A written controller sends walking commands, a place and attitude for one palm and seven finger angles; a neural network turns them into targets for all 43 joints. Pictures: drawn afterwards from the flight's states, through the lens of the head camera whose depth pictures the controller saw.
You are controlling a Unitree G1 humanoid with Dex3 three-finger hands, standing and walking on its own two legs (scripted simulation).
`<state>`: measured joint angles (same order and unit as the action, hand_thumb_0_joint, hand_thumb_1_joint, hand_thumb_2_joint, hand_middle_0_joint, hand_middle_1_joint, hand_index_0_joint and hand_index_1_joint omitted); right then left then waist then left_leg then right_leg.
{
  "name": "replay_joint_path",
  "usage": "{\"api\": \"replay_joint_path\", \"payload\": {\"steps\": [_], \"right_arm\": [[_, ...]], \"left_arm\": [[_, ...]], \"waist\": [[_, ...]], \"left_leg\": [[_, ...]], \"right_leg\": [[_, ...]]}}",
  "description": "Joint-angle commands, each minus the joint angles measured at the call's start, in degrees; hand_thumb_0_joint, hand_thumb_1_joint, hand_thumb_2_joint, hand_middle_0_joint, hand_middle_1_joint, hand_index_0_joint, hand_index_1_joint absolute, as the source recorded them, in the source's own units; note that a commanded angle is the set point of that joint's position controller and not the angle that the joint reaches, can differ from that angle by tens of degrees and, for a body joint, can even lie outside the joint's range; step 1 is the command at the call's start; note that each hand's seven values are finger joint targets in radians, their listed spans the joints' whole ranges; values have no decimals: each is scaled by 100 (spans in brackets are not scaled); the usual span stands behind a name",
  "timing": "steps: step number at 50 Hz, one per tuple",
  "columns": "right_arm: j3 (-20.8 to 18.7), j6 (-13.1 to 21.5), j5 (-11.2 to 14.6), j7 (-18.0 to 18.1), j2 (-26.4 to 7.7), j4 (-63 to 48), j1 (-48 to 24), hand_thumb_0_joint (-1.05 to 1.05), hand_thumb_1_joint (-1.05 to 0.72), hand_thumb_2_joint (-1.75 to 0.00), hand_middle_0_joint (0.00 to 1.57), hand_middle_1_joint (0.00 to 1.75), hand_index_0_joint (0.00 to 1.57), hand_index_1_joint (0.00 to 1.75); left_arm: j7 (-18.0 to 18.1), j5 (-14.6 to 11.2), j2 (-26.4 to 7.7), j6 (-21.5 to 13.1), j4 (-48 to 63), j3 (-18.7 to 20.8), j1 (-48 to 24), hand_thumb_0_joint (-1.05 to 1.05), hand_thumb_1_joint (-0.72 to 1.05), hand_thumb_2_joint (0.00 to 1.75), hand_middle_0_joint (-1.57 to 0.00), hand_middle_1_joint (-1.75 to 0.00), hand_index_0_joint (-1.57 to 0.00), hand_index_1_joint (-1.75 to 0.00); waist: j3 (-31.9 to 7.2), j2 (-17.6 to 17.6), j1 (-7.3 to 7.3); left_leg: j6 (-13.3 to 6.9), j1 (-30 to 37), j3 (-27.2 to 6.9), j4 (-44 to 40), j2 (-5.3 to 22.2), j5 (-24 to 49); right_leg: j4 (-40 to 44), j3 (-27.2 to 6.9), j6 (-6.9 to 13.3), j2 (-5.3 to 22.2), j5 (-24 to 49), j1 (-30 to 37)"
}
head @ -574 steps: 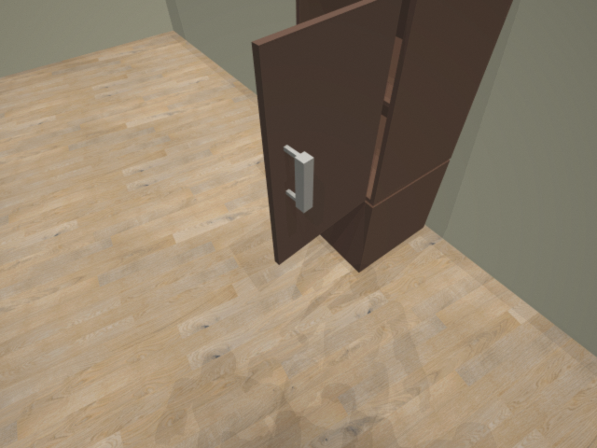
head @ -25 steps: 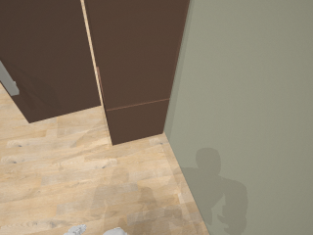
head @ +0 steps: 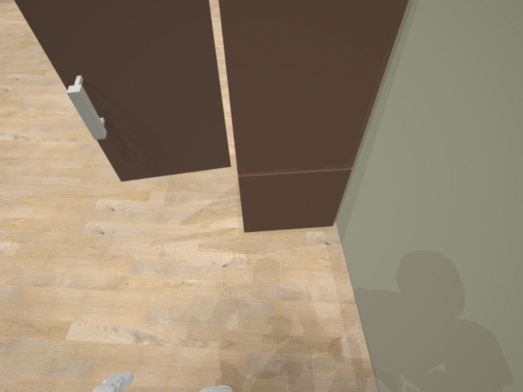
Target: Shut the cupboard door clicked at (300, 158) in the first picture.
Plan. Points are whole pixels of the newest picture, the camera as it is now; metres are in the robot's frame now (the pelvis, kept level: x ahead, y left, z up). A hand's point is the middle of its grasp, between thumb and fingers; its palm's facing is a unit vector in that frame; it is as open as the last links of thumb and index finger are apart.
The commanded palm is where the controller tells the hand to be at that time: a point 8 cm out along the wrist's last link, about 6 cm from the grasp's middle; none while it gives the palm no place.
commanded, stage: turn to face it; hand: left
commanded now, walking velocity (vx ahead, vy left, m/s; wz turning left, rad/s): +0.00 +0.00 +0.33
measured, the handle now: (89, 107) +0.70 +0.46 -0.02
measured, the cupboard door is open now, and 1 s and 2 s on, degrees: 96 96 96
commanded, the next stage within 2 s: take the last steps up to it in 0.18 s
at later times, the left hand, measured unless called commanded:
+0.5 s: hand out of the picture +0.00 +0.21 -0.17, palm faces +0.24 -0.95 -0.22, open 7.3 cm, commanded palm none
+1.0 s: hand out of the picture +0.10 +0.19 -0.15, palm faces +0.34 -0.92 -0.19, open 7.3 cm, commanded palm none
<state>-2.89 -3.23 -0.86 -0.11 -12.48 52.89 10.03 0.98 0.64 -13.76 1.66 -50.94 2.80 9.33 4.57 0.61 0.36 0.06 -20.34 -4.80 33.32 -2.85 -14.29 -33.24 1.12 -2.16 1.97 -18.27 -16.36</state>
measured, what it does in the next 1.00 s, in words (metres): walks ahead, turning left: left foot, then right foot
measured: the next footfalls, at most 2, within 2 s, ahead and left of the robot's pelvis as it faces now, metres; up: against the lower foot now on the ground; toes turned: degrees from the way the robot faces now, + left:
left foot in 0.38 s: +0.02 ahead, +0.11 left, +0.00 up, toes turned +13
right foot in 0.74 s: +0.18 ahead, -0.10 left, +0.00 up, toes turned +6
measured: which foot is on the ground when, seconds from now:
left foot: down 0.00-0.00, up 0.02-0.36, down 0.38-0.74, up 0.76-1.00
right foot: down 0.00-0.38, up 0.40-0.72, down 0.74-1.00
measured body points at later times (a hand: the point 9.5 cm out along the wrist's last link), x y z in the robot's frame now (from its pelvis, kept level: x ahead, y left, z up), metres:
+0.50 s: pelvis +0.02 +0.01 +0.01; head +0.05 +0.03 +0.45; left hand -0.01 +0.26 -0.15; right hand +0.17 -0.22 -0.13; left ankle -0.02 +0.10 -0.73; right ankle +0.00 -0.12 -0.67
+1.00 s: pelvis +0.15 +0.02 +0.02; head +0.18 +0.03 +0.47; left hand +0.08 +0.24 -0.13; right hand +0.25 -0.21 -0.13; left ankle +0.17 +0.18 -0.68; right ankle +0.14 -0.10 -0.73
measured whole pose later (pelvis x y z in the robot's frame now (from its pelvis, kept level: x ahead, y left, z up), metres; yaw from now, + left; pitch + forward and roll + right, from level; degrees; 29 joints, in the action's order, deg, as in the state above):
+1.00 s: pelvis +0.15 +0.02 +0.02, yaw +17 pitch +1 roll +1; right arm -3.5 -0.9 -1.3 -1.7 -11.5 59.9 14.6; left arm 0.2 1.5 -9.2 -3.9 -60.7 2.6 18.2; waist 2.5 -0.9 -0.6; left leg 1.6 -28.0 3.9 46.0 3.9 -13.3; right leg -19.7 9.4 -0.6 4.7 -14.9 -5.3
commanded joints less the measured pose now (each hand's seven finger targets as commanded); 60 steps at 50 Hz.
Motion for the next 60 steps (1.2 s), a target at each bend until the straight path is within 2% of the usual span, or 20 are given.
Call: {"api": "replay_joint_path", "payload": {"steps": [1, 5, 12, 17, 18, 19, 20, 23, 27, 31, 34, 35, 37, 38, 41, 45, 51, 55, 57, 60], "right_arm": [[-312, 73, 3, -7, -772, -594, -385, 0, -90, -90, 20, 30, 20, 30], [-251, -1, -10, -79, -543, -246, -311, 0, -90, -90, 20, 30, 20, 30], [-93, 80, 51, -60, -274, -165, -701, 0, -90, -90, 20, 30, 20, 30], [-38, 237, 4, -24, -432, 77, -108, 0, -90, -90, 20, 30, 20, 30], [-112, 301, -36, -7, -810, 119, 174, 0, -90, -90, 20, 30, 20, 30], [-241, 309, -105, 15, -1360, 164, 611, 0, -90, -90, 20, 30, 20, 30], [-258, 234, -100, 46, -1537, 187, 858, 0, -90, -90, 20, 30, 20, 30], [-110, 407, -78, 163, -947, 120, 617, 0, -90, -90, 20, 30, 20, 30], [-54, 550, -53, 157, -840, 169, 633, 0, -90, -90, 20, 30, 20, 30], [-76, 545, -62, 113, -794, 331, 804, 0, -90, -90, 20, 30, 20, 30], [-89, 513, -40, 99, -770, 394, 690, 0, -90, -90, 20, 30, 20, 30], [-78, 511, -10, 89, -671, 402, 622, 0, -90, -90, 20, 30, 20, 30], [-27, 529, 36, 4, -284, 108, 535, 0, -90, -90, 20, 30, 20, 30], [-101, 484, -27, -9, -599, 85, 282, 0, -90, -90, 20, 30, 20, 30], [-131, 410, -66, -96, -319, 299, 263, 0, -90, -90, 20, 30, 20, 30], [-80, 358, -53, -173, 55, 423, 468, 0, -90, -90, 20, 30, 20, 30], [-25, 479, -29, -232, 114, 174, -57, 0, -90, -90, 20, 30, 20, 30], [-75, 574, -59, -123, -321, 481, 950, 0, -90, -90, 20, 30, 20, 30], [-273, 571, -110, 67, -1298, 661, 2102, 0, -90, -90, 20, 30, 20, 30], [-108, 574, -65, 157, -740, 419, 1078, 0, -90, -90, 20, 30, 20, 30]], "left_arm": [[132, 61, -1189, -224, 261, 294, 712, 0, 90, 90, -20, -30, -20, -30], [98, 28, -657, -268, 305, 135, 305, 0, 90, 90, -20, -30, -20, -30], [100, 99, -881, -288, -105, 224, 924, 0, 90, 90, -20, -30, -20, -30], [25, 15, -901, -278, -291, 223, 693, 0, 90, 90, -20, -30, -20, -30], [-22, -21, -758, -259, -199, 218, 580, 0, 90, 90, -20, -30, -20, -30], [-83, -23, -413, -240, -15, 147, 462, 0, 90, 90, -20, -30, -20, -30], [-89, 51, -386, -208, 217, 103, 57, 0, 90, 90, -20, -30, -20, -30], [-171, 74, -418, -222, 45, 131, -249, 0, 90, 90, -20, -30, -20, -30], [-229, 70, -233, -233, -148, 53, 44, 0, 90, 90, -20, -30, -20, -30], [-241, 74, -164, -261, -60, 16, -160, 0, 90, 90, -20, -30, -20, -30], [-253, 79, -186, -292, -224, 74, 350, 0, 90, 90, -20, -30, -20, -30], [-228, 91, -326, -327, -363, 141, 799, 0, 90, 90, -20, -30, -20, -30], [-130, 103, -1258, -419, -613, 343, 1975, 0, 90, 90, -20, -30, -20, -30], [-74, 43, -1161, -438, -580, 325, 1895, 0, 90, 90, -20, -30, -20, -30], [-7, 50, -469, -502, -411, 192, 951, 0, 90, 90, -20, -30, -20, -30], [-39, 70, -304, -655, -634, 166, 1039, 0, 90, 90, -20, -30, -20, -30], [-53, 97, -501, -630, -1043, 166, 1342, 0, 90, 90, -20, -30, -20, -30], [-47, 68, -432, -511, -1028, 146, 1133, 0, 90, 90, -20, -30, -20, -30], [-53, 6, 76, -468, -735, 35, 1190, 0, 90, 90, -20, -30, -20, -30], [-58, 48, 61, -415, -695, 22, 673, 0, 90, 90, -20, -30, -20, -30]], "waist": [[-624, -1390, -325], [-400, -1239, -46], [-588, -1177, -343], [-692, -932, -11], [-805, -39, 152], [-838, 1410, 347], [-617, 1202, 477], [-138, 1013, 219], [-316, 573, 9], [-57, 650, 39], [-29, 352, -262], [-70, 37, -464], [-378, -2092, -905], [-123, -1712, -828], [162, -799, -281], [-28, -767, -134], [-130, -915, -312], [-339, -434, 281], [-1096, 1820, 610], [-560, 921, 257]], "left_leg": [[173, -1157, 63, 2789, 96, -2010], [336, -1266, 315, 3499, 317, -1020], [337, -529, 822, 1244, 230, -1317], [119, 1165, 981, -914, 206, 16], [-220, 1909, 180, -1208, 866, 395], [-977, 2481, -1509, -1494, 2167, 811], [-1502, 2036, -1980, -1788, 2617, 47], [-1292, 1600, -1438, -1961, 1948, 63], [-1156, 1532, -599, -1917, 1543, 1008], [-1143, 1161, -449, -1993, 1459, 397], [-918, 324, -241, -1547, 1252, -457], [-700, -199, -45, -947, 923, -854], [-173, -1904, 862, 1883, -36, -2180], [-152, -1894, 309, 2885, 348, -1898], [-21, -1634, 205, 3131, 840, -525], [175, -1142, 714, 1864, 791, 47], [134, -661, 1098, 328, 524, 137], [-51, 1543, 1228, -692, 351, 464], [-1009, 2812, -1461, -1485, 2433, 1237], [-1225, 1434, -1019, -1911, 2363, 272]], "right_leg": [[1753, -2058, 1214, 2575, 1830, 846], [1316, -538, 903, 1503, 3041, 910], [954, -281, 1005, 1657, 4228, 1618], [487, -53, 541, 1480, 2624, 772], [-246, 299, 276, 1084, 1420, -102], [-1519, 827, -22, 327, -1186, -1351], [-2433, 454, 53, 215, -1956, -1792], [-3231, -92, 120, 421, -910, -2205], [-2290, 162, 110, 358, -460, -1487], [-1057, 407, 108, 229, -376, -847], [-107, 563, 98, 17, 154, 579], [371, 376, 149, 96, 133, 1401], [2208, -2907, 1088, 2450, -1497, 2676], [2651, -3411, 1358, 2634, -2319, 1824], [2558, -1722, 1132, 2117, -1174, 735], [2440, -233, 947, 1636, 853, 792], [1913, 116, 867, 1643, 1928, 1231], [382, 592, 533, 1204, 1850, 204], [-2691, 874, 190, 14, -1773, -1472], [-3972, 12, 337, 508, -877, -1947]]}}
